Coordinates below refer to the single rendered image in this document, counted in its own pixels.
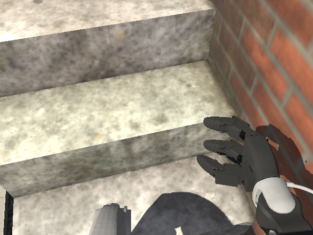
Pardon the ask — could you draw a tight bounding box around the robot right forearm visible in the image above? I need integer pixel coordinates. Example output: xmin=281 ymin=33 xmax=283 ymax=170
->
xmin=252 ymin=177 xmax=313 ymax=235

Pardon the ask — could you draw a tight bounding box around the right robot hand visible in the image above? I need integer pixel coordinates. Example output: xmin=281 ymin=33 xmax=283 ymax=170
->
xmin=197 ymin=116 xmax=282 ymax=192

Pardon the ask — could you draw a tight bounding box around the left robot thigh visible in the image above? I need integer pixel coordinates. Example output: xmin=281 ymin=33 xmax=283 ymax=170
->
xmin=89 ymin=205 xmax=131 ymax=235

